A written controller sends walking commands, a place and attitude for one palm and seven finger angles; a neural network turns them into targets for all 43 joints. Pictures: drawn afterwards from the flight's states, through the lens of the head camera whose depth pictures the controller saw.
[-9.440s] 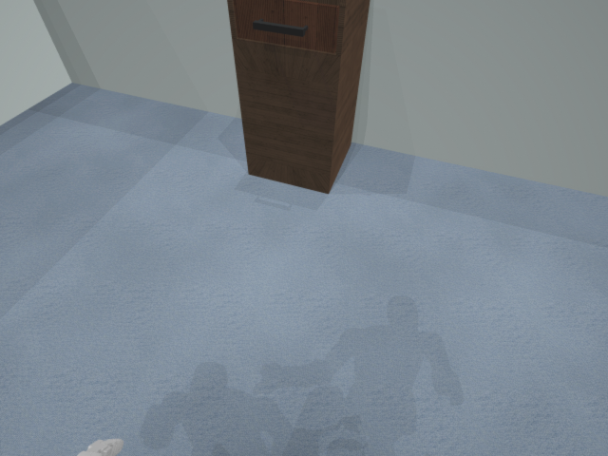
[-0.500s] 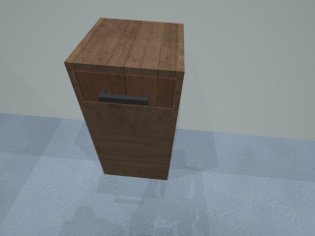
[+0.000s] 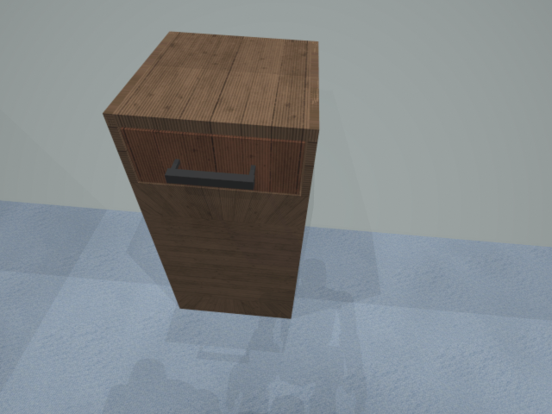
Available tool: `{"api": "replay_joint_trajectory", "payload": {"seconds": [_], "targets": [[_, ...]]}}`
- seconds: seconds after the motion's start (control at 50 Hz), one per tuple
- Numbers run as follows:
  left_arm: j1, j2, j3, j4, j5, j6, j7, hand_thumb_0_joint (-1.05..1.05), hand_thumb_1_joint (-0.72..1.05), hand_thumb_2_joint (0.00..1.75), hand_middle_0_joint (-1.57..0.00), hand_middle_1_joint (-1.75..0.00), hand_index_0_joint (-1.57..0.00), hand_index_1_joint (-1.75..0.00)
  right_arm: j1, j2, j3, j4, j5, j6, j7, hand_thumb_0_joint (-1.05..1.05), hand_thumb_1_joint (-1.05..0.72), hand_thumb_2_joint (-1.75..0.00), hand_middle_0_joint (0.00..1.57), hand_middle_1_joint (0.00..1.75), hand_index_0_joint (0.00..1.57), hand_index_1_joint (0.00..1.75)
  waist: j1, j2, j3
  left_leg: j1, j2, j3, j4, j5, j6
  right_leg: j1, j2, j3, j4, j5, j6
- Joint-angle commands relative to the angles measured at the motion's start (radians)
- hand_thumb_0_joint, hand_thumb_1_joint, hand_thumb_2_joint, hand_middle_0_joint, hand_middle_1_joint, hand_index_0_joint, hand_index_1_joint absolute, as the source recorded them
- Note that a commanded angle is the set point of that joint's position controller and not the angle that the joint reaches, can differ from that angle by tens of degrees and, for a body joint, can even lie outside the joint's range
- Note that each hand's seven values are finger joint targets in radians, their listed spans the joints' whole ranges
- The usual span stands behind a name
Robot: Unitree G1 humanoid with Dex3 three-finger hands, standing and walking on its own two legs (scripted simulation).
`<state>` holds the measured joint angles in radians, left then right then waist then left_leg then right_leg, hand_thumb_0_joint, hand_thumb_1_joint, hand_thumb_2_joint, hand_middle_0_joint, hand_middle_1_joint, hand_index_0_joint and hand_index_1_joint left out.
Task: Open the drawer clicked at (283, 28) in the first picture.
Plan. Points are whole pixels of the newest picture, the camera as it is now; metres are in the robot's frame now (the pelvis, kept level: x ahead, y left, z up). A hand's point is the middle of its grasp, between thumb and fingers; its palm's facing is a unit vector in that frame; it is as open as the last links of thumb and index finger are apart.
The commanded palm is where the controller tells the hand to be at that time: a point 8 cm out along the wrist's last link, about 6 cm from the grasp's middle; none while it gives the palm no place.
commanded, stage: shuffle to correct the standing spot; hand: left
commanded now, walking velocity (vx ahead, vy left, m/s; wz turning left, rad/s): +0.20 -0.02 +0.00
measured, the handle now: (212, 172) +0.59 +0.18 -0.01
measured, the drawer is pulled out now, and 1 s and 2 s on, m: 0.00 0.00 0.00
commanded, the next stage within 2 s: come to a stop and stand still in 0.18 s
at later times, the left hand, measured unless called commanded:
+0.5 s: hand out of the picture +0.03 +0.16 -0.19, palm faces +0.04 -0.99 -0.15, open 7.4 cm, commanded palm none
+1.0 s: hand out of the picture +0.09 +0.18 -0.16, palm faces -0.02 -0.97 -0.23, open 7.4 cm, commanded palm none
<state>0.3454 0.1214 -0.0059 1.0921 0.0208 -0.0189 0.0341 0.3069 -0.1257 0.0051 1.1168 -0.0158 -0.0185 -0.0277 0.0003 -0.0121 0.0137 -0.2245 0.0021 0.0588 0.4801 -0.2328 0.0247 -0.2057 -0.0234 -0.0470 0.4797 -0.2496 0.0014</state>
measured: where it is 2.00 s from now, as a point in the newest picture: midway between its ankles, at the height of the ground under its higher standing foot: outside the picture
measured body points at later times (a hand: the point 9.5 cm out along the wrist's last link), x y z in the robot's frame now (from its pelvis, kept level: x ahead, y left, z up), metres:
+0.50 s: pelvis +0.07 +0.01 -0.01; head +0.08 +0.02 +0.44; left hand +0.03 +0.22 -0.17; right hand +0.04 -0.19 -0.16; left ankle +0.02 +0.10 -0.74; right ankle +0.05 -0.11 -0.74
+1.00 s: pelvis +0.03 +0.00 +0.00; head +0.02 -0.02 +0.45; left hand +0.09 +0.23 -0.14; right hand +0.06 -0.23 -0.16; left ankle +0.02 +0.10 -0.74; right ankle +0.05 -0.11 -0.74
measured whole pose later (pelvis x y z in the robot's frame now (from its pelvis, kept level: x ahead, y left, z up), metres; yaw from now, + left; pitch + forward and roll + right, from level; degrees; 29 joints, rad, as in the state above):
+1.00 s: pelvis +0.03 +0.00 +0.00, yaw -1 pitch -2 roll +1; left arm 0.24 0.17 -0.02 1.00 0.02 0.00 0.03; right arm 0.27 -0.19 0.00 0.99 -0.02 -0.01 -0.02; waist -0.01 0.03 0.01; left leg -0.17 0.00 0.08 0.51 -0.30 0.02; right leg -0.25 -0.03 -0.06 0.54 -0.25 -0.01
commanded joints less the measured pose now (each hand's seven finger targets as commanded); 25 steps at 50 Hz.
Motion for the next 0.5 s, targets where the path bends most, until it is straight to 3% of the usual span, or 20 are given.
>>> {"api": "replay_joint_trajectory", "payload": {"seconds": [0.0, 0.06, 0.14, 0.22, 0.26, 0.28, 0.3, 0.32, 0.34, 0.36, 0.38, 0.4, 0.42, 0.44, 0.46, 0.48], "targets": [[0.083, 0.080, 0.016, -0.024, -0.003, -0.009, 0.002, 0.00, 0.90, 0.90, -0.20, -0.30, -0.20, -0.30, 0.070, -0.089, -0.012, -0.024, 0.002, -0.009, 0.000, 0.00, -0.90, -0.90, 0.20, 0.30, 0.20, 0.30, 0.004, -0.004, 0.049, -0.043, 0.091, -0.095, -0.114, -0.041, 0.021, -0.013, -0.076, 0.086, -0.103, -0.022, -0.040], [0.093, 0.088, 0.026, -0.028, 0.003, -0.003, -0.008, 0.00, 0.90, 0.90, -0.20, -0.30, -0.20, -0.30, 0.073, -0.102, -0.020, -0.027, -0.005, -0.002, 0.006, 0.00, -0.90, -0.90, 0.20, 0.30, 0.20, 0.30, 0.008, -0.003, 0.103, -0.104, 0.087, -0.113, -0.118, -0.259, 0.034, -0.057, -0.069, 0.096, -0.105, -0.236, -0.056], [0.118, 0.094, 0.038, -0.034, 0.004, -0.004, -0.015, 0.00, 0.90, 0.90, -0.20, -0.30, -0.20, -0.30, 0.075, -0.094, -0.025, -0.043, -0.009, -0.003, 0.010, 0.00, -0.90, -0.90, 0.20, 0.30, 0.20, 0.30, 0.012, -0.015, 0.145, -0.166, 0.067, -0.102, -0.060, -0.295, 0.042, -0.075, -0.083, 0.145, -0.120, -0.331, -0.085], [0.164, 0.109, 0.051, -0.023, -0.001, -0.015, -0.016, 0.00, 0.90, 0.90, -0.20, -0.30, -0.20, -0.30, 0.074, -0.065, -0.019, -0.059, -0.006, -0.021, 0.013, 0.00, -0.90, -0.90, 0.20, 0.30, 0.20, 0.30, 0.021, -0.102, 0.129, -0.212, 0.023, -0.021, 0.088, -0.167, 0.034, -0.001, -0.141, 0.214, -0.148, -0.275, -0.127], [0.174, 0.116, 0.058, -0.013, 0.000, -0.020, -0.013, 0.00, 0.90, 0.90, -0.20, -0.30, -0.20, -0.30, 0.084, -0.055, -0.018, -0.062, -0.005, -0.031, 0.014, 0.00, -0.90, -0.90, 0.20, 0.30, 0.20, 0.30, 0.009, -0.096, 0.108, -0.175, 0.018, 0.016, 0.116, -0.119, 0.033, 0.010, -0.166, 0.206, -0.123, -0.150, -0.144], [0.159, 0.110, 0.057, -0.017, 0.001, -0.020, -0.014, 0.00, 0.90, 0.90, -0.20, -0.30, -0.20, -0.30, 0.105, -0.053, -0.014, -0.052, -0.003, -0.037, 0.012, 0.00, -0.90, -0.90, 0.20, 0.30, 0.20, 0.30, -0.006, -0.048, 0.093, -0.105, 0.028, 0.005, 0.069, -0.039, 0.034, -0.015, -0.142, 0.160, -0.067, -0.041, -0.132], [0.136, 0.085, 0.051, -0.018, 0.001, -0.017, -0.014, 0.00, 0.90, 0.90, -0.20, -0.30, -0.20, -0.30, 0.146, -0.065, -0.013, -0.028, 0.000, -0.043, 0.005, 0.00, -0.90, -0.90, 0.20, 0.30, 0.20, 0.30, -0.024, 0.030, 0.070, 0.010, 0.072, -0.051, 0.002, 0.149, 0.044, -0.062, -0.084, 0.074, 0.038, 0.101, -0.097], [0.121, 0.058, 0.041, -0.022, 0.002, -0.016, -0.011, 0.00, 0.90, 0.90, -0.20, -0.30, -0.20, -0.30, 0.213, -0.111, -0.020, 0.005, -0.002, -0.046, -0.007, 0.00, -0.90, -0.90, 0.20, 0.30, 0.20, 0.30, -0.037, 0.164, 0.031, 0.141, 0.166, -0.151, -0.019, 0.462, 0.083, -0.134, -0.025, -0.018, 0.179, 0.124, -0.055], [0.102, 0.035, 0.033, -0.026, -0.001, -0.017, -0.002, 0.00, 0.90, 0.90, -0.20, -0.30, -0.20, -0.30, 0.259, -0.131, -0.019, 0.026, 0.000, -0.045, -0.023, 0.00, -0.90, -0.90, 0.20, 0.30, 0.20, 0.30, -0.045, 0.264, 0.027, 0.231, 0.259, -0.236, -0.038, 0.855, 0.148, -0.220, 0.008, -0.053, 0.260, -0.036, -0.023], [0.075, 0.034, 0.028, -0.030, -0.007, -0.014, 0.005, 0.00, 0.90, 0.90, -0.20, -0.30, -0.20, -0.30, 0.246, -0.114, -0.009, 0.034, 0.001, -0.039, -0.032, 0.00, -0.90, -0.90, 0.20, 0.30, 0.20, 0.30, -0.035, 0.230, 0.048, 0.241, 0.302, -0.250, -0.040, 1.102, 0.186, -0.248, -0.005, -0.017, 0.275, -0.239, -0.020], [0.057, 0.031, 0.026, -0.032, -0.012, -0.007, 0.008, 0.00, 0.90, 0.90, -0.20, -0.30, -0.20, -0.30, 0.212, -0.111, -0.005, 0.025, 0.001, -0.035, -0.036, 0.00, -0.90, -0.90, 0.20, 0.30, 0.20, 0.30, -0.025, 0.175, 0.076, 0.203, 0.292, -0.220, -0.044, 1.155, 0.181, -0.211, -0.026, 0.008, 0.230, -0.268, -0.019], [0.070, 0.028, 0.029, -0.029, -0.013, -0.003, 0.008, 0.00, 0.90, 0.90, -0.20, -0.30, -0.20, -0.30, 0.165, -0.112, -0.004, 0.012, 0.003, -0.030, -0.038, 0.00, -0.90, -0.90, 0.20, 0.30, 0.20, 0.30, 0.002, 0.140, 0.090, 0.170, 0.255, -0.175, -0.028, 1.118, 0.152, -0.148, -0.035, 0.005, 0.124, -0.177, -0.018], [0.110, 0.035, 0.031, -0.018, -0.014, -0.001, 0.007, 0.00, 0.90, 0.90, -0.20, -0.30, -0.20, -0.30, 0.121, -0.116, -0.008, -0.003, 0.008, -0.026, -0.041, 0.00, -0.90, -0.90, 0.20, 0.30, 0.20, 0.30, 0.023, 0.114, 0.069, 0.158, 0.210, -0.135, 0.001, 1.030, 0.110, -0.073, -0.035, -0.003, 0.015, -0.002, -0.014], [0.143, 0.054, 0.034, -0.005, -0.012, -0.003, 0.008, 0.00, 0.90, 0.90, -0.20, -0.30, -0.20, -0.30, 0.098, -0.108, -0.013, -0.017, 0.015, -0.025, -0.042, 0.00, -0.90, -0.90, 0.20, 0.30, 0.20, 0.30, 0.028, 0.070, 0.033, 0.121, 0.170, -0.102, 0.021, 0.923, 0.068, 0.015, -0.049, 0.019, -0.010, 0.280, -0.018], [0.138, 0.073, 0.037, -0.011, -0.014, -0.002, 0.010, 0.00, 0.90, 0.90, -0.20, -0.30, -0.20, -0.30, 0.096, -0.102, -0.020, -0.031, 0.018, -0.022, -0.042, 0.00, -0.90, -0.90, 0.20, 0.30, 0.20, 0.30, 0.019, 0.048, 0.010, 0.070, 0.141, -0.082, 0.006, 0.752, 0.038, 0.069, -0.086, 0.046, 0.025, 0.471, -0.025], [0.110, 0.085, 0.038, -0.024, -0.015, 0.004, 0.008, 0.00, 0.90, 0.90, -0.20, -0.30, -0.20, -0.30, 0.085, -0.094, -0.026, -0.034, 0.017, -0.019, -0.040, 0.00, -0.90, -0.90, 0.20, 0.30, 0.20, 0.30, 0.011, 0.059, 0.024, 0.038, 0.129, -0.075, -0.027, 0.606, 0.028, 0.066, -0.109, 0.052, 0.042, 0.498, -0.025]]}}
